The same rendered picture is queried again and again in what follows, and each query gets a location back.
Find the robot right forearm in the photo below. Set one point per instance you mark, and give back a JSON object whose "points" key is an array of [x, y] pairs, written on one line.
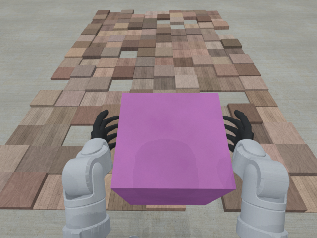
{"points": [[264, 192]]}

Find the robot left hand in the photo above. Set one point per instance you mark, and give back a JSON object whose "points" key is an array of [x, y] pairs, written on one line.
{"points": [[99, 130]]}

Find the carton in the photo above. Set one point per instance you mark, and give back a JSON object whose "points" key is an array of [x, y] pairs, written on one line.
{"points": [[171, 149]]}

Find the robot right hand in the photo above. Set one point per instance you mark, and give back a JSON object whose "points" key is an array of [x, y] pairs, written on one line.
{"points": [[244, 130]]}

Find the robot left forearm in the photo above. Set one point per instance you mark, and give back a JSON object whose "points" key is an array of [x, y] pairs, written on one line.
{"points": [[84, 191]]}

